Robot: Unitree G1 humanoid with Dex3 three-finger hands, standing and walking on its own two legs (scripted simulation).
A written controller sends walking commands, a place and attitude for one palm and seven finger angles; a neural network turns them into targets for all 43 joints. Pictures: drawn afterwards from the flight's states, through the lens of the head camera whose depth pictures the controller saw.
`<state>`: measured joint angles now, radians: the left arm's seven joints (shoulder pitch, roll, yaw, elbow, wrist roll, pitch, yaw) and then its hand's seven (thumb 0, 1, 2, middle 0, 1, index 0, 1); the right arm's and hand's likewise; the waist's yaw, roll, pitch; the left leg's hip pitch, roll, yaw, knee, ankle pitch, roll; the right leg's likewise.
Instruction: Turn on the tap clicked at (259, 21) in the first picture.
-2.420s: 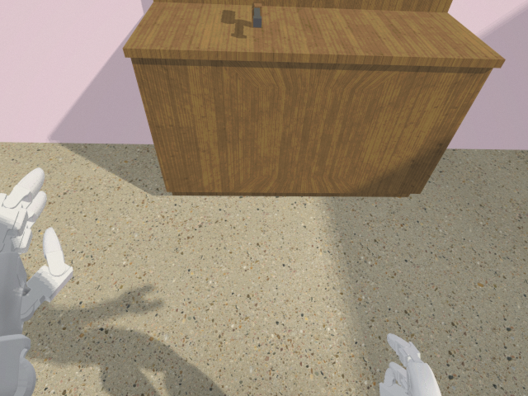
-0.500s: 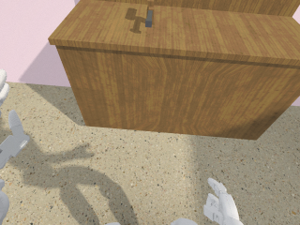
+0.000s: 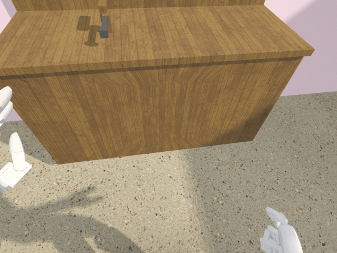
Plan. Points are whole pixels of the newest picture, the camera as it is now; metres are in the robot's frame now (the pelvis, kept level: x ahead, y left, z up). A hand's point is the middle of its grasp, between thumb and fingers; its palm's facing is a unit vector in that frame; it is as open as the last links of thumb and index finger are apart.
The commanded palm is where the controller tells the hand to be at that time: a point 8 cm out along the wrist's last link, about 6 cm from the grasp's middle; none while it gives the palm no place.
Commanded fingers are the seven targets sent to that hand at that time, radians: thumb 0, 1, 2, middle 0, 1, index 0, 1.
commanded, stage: turn to face it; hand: left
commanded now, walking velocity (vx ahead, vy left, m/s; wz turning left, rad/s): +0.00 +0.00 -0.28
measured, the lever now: (103, 32) +0.81 +0.27 +0.10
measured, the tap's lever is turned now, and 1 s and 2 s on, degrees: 0 0 0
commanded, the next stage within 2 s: take the last steps up to it in 0.14 s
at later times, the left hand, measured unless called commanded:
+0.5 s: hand (53, 183) +0.19 +0.18 +0.18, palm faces +0.28 -0.86 -0.44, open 7.4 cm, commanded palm +0.15 +0.24 +0.19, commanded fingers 0.00 0.90 0.90 -0.20 -0.30 -0.20 -0.30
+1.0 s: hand (86, 164) +0.23 +0.15 +0.18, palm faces +0.29 -0.85 -0.43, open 7.4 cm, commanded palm +0.17 +0.21 +0.19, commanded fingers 0.00 0.90 0.90 -0.20 -0.30 -0.20 -0.30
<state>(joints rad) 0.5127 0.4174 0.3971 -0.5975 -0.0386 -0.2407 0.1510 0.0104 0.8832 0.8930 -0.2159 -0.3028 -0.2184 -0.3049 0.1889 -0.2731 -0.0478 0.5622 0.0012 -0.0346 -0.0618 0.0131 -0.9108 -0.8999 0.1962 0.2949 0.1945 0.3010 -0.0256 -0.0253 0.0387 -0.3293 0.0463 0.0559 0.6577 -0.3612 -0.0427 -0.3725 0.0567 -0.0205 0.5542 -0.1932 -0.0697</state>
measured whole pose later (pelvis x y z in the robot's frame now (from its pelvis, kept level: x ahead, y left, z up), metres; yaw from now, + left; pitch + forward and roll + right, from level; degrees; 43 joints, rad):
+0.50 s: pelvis -0.05 -0.02 +0.00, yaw -7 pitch -1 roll +1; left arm 0.50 0.37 0.35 -0.50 -0.02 -0.22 0.15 0.01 0.88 0.89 -0.21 -0.30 -0.22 -0.30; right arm 0.24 -0.20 0.02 0.65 -0.01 -0.02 -0.06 0.01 -0.91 -0.90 0.20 0.30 0.20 0.30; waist -0.03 0.01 0.00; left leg -0.39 0.06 0.08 0.83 -0.44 -0.01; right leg -0.32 0.00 -0.08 0.53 -0.20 -0.06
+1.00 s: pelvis -0.02 -0.05 +0.00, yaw -7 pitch -1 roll +0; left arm 0.43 0.32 0.33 -0.43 -0.01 -0.23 0.15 0.01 0.89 0.89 -0.21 -0.30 -0.21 -0.30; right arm 0.19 -0.20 0.00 0.69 0.00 -0.06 -0.06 0.01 -0.91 -0.90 0.20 0.30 0.20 0.30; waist 0.00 0.05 0.05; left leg -0.49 0.07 0.04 1.10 -0.38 -0.02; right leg -0.26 -0.03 -0.15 0.56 -0.29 -0.05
